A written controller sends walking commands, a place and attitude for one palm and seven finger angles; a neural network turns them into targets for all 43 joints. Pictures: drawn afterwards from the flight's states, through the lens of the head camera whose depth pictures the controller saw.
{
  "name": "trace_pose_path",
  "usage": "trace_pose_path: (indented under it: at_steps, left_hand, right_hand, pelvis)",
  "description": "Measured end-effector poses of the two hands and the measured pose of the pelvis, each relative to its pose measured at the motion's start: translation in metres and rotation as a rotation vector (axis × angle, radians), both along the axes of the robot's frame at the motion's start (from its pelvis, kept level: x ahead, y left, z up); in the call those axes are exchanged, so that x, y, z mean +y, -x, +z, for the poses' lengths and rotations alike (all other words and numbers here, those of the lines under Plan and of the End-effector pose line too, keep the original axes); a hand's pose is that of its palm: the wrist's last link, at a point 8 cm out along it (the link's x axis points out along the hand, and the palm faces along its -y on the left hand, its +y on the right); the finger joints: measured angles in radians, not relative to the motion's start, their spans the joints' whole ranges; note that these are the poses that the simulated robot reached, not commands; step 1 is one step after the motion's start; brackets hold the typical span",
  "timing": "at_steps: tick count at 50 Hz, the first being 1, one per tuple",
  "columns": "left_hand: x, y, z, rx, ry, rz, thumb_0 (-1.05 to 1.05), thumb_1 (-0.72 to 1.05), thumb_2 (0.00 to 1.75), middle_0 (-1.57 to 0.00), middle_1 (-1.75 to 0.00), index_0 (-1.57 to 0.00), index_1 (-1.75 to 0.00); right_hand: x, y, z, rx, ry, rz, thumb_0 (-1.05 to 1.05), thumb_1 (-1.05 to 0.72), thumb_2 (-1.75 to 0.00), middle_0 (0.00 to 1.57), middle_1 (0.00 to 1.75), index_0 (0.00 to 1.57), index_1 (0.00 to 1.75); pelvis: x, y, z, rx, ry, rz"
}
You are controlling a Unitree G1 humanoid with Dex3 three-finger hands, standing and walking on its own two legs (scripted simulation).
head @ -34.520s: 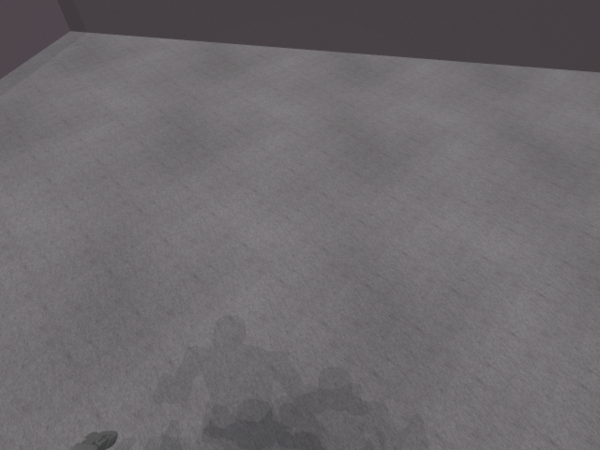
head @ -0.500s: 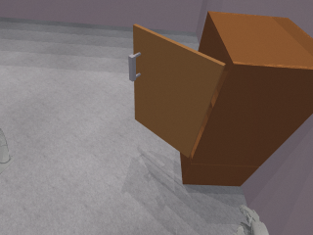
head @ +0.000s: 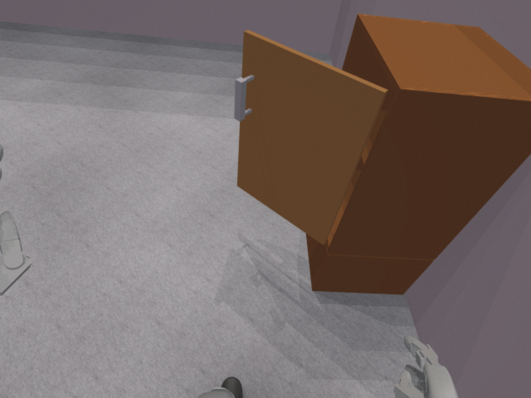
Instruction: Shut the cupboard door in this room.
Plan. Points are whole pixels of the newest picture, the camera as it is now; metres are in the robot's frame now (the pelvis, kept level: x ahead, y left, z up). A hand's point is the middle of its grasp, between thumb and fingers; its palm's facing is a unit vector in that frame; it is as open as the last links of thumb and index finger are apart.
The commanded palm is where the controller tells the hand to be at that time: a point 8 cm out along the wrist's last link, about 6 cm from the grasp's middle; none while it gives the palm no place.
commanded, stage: stop stepping back and stand still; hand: left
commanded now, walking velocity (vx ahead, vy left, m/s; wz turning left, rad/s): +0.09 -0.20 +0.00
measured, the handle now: (245, 97) +0.91 +0.10 -0.03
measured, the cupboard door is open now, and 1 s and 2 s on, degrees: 50 50 50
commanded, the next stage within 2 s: let the arm hang, fingers relaxed in 0.76 s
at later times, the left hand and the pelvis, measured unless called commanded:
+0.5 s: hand out of the picture +0.11 +0.32 +0.17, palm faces +0.36 -0.85 -0.39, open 7.4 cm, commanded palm +0.05 +0.36 +0.18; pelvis -0.11 +0.07 +0.01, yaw -4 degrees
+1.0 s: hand (56, 382) +0.15 +0.29 -0.02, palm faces +0.08 -0.93 -0.37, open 7.4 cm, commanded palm none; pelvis -0.10 +0.07 -0.01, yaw -4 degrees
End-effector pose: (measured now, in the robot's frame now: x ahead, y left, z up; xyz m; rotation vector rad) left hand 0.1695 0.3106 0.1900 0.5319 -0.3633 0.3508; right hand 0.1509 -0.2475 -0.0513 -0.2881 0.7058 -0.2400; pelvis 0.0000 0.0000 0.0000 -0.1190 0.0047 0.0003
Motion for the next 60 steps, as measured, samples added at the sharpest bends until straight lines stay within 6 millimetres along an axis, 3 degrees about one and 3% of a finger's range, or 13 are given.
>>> trace_pose_path:
  at_steps: [6,9,12,19,29,37,43,46,50,53,55,57,60]
  left_hand:
    - [0.002,0.053,0.016,0.006,0.008,-0.025,0.02,0.89,0.89,-0.21,-0.30,-0.21,-0.30]
    - [0.003,0.090,0.018,-0.036,-0.071,-0.017,0.02,0.89,0.89,-0.21,-0.30,-0.21,-0.30]
    - [0.019,0.105,0.016,-0.107,-0.012,0.016,0.01,0.88,0.89,-0.21,-0.30,-0.22,-0.30]
    - [0.064,0.094,-0.019,-0.065,0.185,0.111,0.01,0.89,0.90,-0.21,-0.30,-0.21,-0.30]
    - [0.046,0.098,0.009,0.085,0.006,-0.073,0.02,0.89,0.90,-0.21,-0.30,-0.21,-0.30]
    - [0.046,0.087,-0.004,0.116,-0.016,0.012,0.02,0.88,0.90,-0.21,-0.30,-0.22,-0.30]
    - [0.044,0.076,-0.014,0.044,0.057,-0.002,0.02,0.88,0.89,-0.21,-0.30,-0.22,-0.30]
    - [0.044,0.049,-0.062,0.243,0.105,-0.026,0.01,0.89,0.90,-0.20,-0.30,-0.21,-0.30]
    - [0.021,0.045,-0.185,0.788,0.283,0.001,0.01,0.90,0.90,-0.19,-0.30,-0.20,-0.30]
    - [-0.016,0.087,-0.264,1.130,0.354,-0.025,0.01,0.90,0.90,-0.19,-0.30,-0.20,-0.30]
    - [-0.041,0.128,-0.300,1.326,0.408,-0.032,0.01,0.91,0.90,-0.20,-0.30,-0.20,-0.30]
    - [-0.056,0.166,-0.317,1.436,0.504,0.012,0.00,0.93,0.89,-0.20,-0.30,-0.20,-0.30]
    - [-0.045,0.187,-0.322,1.446,0.554,0.111,-0.05,1.00,0.89,-0.21,-0.30,-0.21,-0.30]
  right_hand:
    - [0.028,0.049,0.001,0.020,-0.043,0.042,0.01,-0.90,-0.90,0.21,0.30,0.20,0.30]
    - [0.038,0.063,-0.013,0.007,-0.053,0.085,0.01,-0.90,-0.90,0.21,0.30,0.20,0.30]
    - [0.047,0.084,-0.022,0.062,-0.046,0.077,0.01,-0.90,-0.90,0.21,0.30,0.20,0.30]
    - [0.072,0.123,-0.022,0.037,-0.027,0.006,0.02,-0.90,-0.90,0.21,0.30,0.20,0.30]
    - [0.097,0.174,-0.009,0.089,-0.108,-0.061,0.01,-0.90,-0.90,0.21,0.30,0.20,0.30]
    - [0.066,0.169,-0.042,0.138,-0.104,-0.086,0.01,-0.90,-0.90,0.21,0.30,0.20,0.30]
    - [0.053,0.148,-0.037,0.115,-0.038,-0.102,0.02,-0.91,-0.90,0.21,0.30,0.20,0.30]
    - [0.052,0.134,-0.043,0.115,-0.052,-0.040,0.01,-0.91,-0.90,0.20,0.30,0.20,0.30]
    - [0.056,0.130,-0.052,0.152,-0.078,0.009,0.01,-0.91,-0.90,0.20,0.30,0.20,0.30]
    - [0.058,0.139,-0.061,0.189,-0.121,0.003,0.01,-0.91,-0.90,0.20,0.30,0.20,0.30]
    - [0.058,0.151,-0.067,0.248,-0.149,-0.015,0.01,-0.91,-0.90,0.20,0.30,0.20,0.30]
    - [0.060,0.168,-0.072,0.338,-0.162,-0.032,0.01,-0.91,-0.90,0.20,0.30,0.20,0.30]
    - [0.064,0.198,-0.080,0.488,-0.168,-0.039,0.01,-0.91,-0.90,0.20,0.30,0.20,0.30]
  pelvis:
    - [0.008,0.036,0.008,-0.001,-0.004,0.026]
    - [0.013,0.061,-0.009,0.010,-0.091,-0.017]
    - [0.026,0.075,-0.011,-0.021,-0.086,-0.039]
    - [0.062,0.096,-0.010,-0.021,-0.097,-0.024]
    - [0.070,0.110,0.017,-0.006,-0.058,-0.092]
    - [0.065,0.106,-0.003,0.003,-0.085,-0.093]
    - [0.069,0.088,-0.010,-0.027,-0.099,-0.092]
    - [0.075,0.087,-0.011,-0.010,-0.114,-0.079]
    - [0.075,0.095,-0.009,-0.004,-0.122,-0.062]
    - [0.064,0.101,-0.012,-0.014,-0.148,-0.073]
    - [0.059,0.102,-0.010,-0.020,-0.141,-0.061]
    - [0.055,0.099,-0.006,-0.016,-0.127,-0.046]
    - [0.049,0.096,-0.002,-0.011,-0.110,-0.031]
